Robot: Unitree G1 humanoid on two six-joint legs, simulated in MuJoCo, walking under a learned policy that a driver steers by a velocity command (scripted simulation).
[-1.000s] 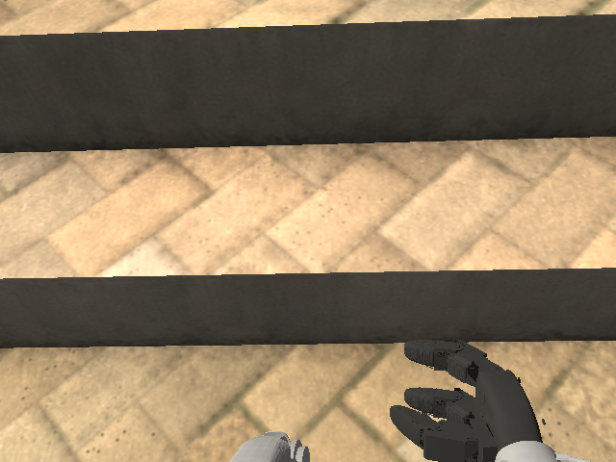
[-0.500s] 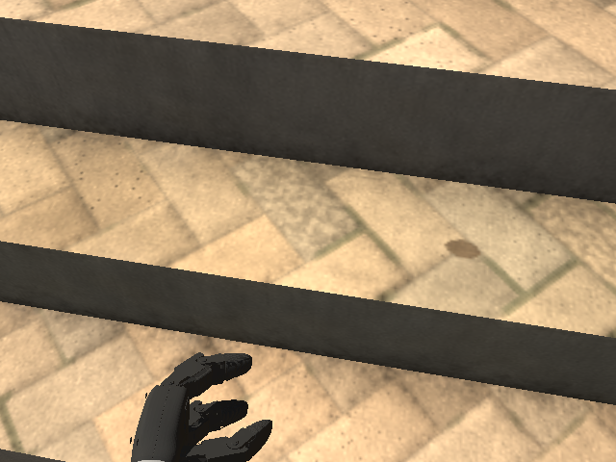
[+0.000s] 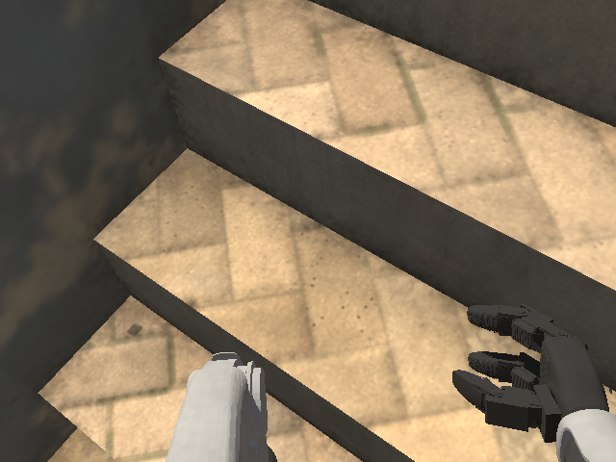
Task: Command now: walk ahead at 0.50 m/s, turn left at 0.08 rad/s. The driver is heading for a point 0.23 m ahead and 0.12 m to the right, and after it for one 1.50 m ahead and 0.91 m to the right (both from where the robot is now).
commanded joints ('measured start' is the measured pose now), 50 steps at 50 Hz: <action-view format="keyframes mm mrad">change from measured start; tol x64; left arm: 1 -28 313 40 -119 -52 -29 -27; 23 -784 -107 -73 -589 -36 149 1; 50 -2 104 36 -173 21 19 -18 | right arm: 1 376 -16 -3 1 36 -11 19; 50 -78 61 96 -91 -38 -103 -66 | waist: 1 -193 -298 -433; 50 25 -33 15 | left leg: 1 1239 -239 129 -395 114 2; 4 1583 264 -888 -1178 236 53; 24 1120 156 159 -1747 361 -49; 31 1428 259 259 -1068 2318 110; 34 685 -79 23 -182 588 -29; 50 -358 -43 -90 739 249 -127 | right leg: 1 -384 -126 191 295 1825 -291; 4 -701 300 499 1654 183 -128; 18 -1678 281 475 2587 79 -266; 30 -858 304 82 1467 -433 -328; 35 -542 94 1429 254 -988 -363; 50 -332 92 952 283 -172 -315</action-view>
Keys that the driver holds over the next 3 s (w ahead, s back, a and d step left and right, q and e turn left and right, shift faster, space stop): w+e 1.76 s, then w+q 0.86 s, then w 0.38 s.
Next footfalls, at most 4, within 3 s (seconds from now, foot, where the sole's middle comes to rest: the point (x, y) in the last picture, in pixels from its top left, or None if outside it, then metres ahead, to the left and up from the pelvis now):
0.02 left None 0.27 0.15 -0.56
0.64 right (399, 369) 0.41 -0.06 -0.35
1.16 left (375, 86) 0.76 -0.01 -0.14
1.72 right None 0.79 -0.39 0.07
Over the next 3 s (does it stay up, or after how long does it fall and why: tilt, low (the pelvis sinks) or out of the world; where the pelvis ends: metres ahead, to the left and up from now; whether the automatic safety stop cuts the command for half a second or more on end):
stays up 1.15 -0.62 1.23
